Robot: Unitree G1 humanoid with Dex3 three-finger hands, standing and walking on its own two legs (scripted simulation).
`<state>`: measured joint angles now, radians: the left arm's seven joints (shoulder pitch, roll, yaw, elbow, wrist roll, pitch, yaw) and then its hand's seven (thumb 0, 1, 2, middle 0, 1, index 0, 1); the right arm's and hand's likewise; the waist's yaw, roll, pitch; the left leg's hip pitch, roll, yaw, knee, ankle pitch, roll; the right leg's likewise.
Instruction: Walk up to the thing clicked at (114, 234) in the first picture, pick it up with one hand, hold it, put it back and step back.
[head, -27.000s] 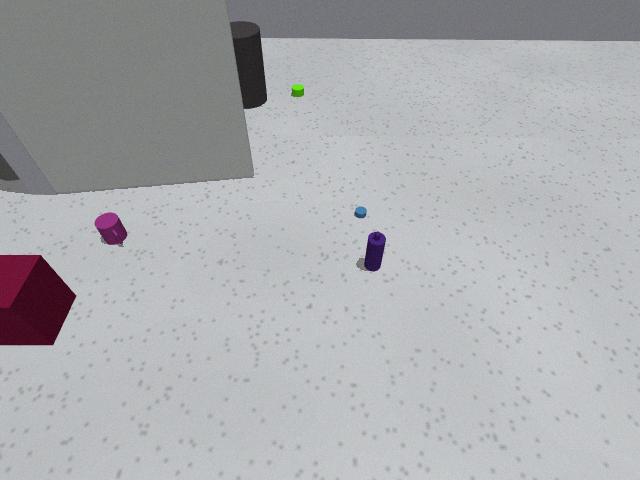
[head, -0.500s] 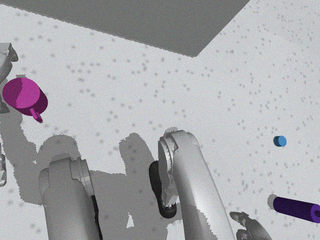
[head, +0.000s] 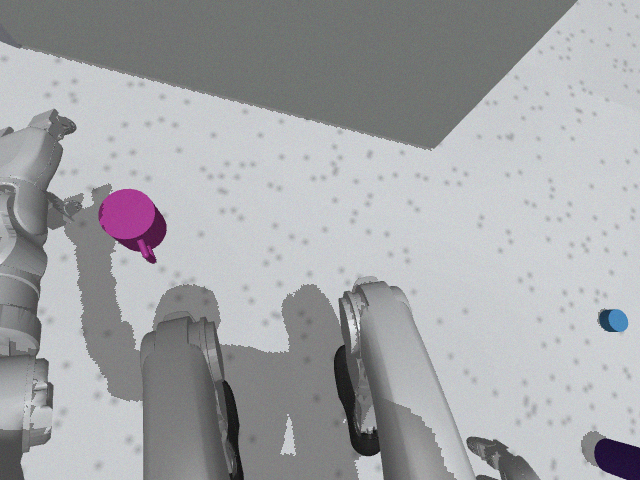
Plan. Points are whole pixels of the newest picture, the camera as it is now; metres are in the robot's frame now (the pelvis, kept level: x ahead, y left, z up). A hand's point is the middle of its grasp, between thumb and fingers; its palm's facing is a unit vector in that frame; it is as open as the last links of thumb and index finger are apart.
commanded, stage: home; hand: left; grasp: from above
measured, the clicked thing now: (138, 230) +0.50 +0.24 -0.35
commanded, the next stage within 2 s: none
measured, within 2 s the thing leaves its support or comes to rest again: neither
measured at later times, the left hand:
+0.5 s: hand (1, 332) +0.30 +0.22 +0.09, palm faces -0.07 -0.88 -0.46, open 7.4 cm
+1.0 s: hand out of the picture +0.23 +0.20 +0.26, palm faces +0.18 -0.96 -0.21, open 7.4 cm
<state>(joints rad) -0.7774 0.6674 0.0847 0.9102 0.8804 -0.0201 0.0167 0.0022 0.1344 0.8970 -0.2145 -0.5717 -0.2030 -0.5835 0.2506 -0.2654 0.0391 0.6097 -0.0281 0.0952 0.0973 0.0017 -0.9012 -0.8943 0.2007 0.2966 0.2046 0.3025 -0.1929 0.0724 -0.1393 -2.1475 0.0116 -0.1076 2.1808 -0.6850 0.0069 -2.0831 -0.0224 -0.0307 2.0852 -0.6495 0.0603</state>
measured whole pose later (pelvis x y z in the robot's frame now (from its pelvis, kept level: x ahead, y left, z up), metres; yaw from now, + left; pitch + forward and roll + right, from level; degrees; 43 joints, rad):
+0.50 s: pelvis +0.02 -0.01 +0.19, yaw +5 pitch +24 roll -4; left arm -0.07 0.34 0.01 0.35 0.19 0.26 0.08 0.01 0.89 0.89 -0.21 -0.30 -0.21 -0.30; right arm 0.10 -0.22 0.03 0.57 0.04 -0.07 -0.05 0.01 -0.90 -0.90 0.20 0.30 0.20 0.30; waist -0.08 0.02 -0.18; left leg -1.38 0.03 -0.08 1.55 -0.60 -0.02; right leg -1.34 -0.03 -0.05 1.48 -0.57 0.03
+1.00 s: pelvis +0.08 +0.00 +0.31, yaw +6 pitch +12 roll -3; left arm 0.50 0.23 0.04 -0.13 -0.07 0.45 0.05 0.01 0.91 0.90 -0.21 -0.29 -0.20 -0.29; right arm 0.30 -0.21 0.04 0.52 0.03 -0.18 -0.18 0.01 -0.90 -0.90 0.20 0.30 0.20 0.30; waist -0.06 0.05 -0.18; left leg -0.73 0.05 -0.06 1.03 -0.50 -0.01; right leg -0.68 -0.02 -0.06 0.94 -0.47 0.03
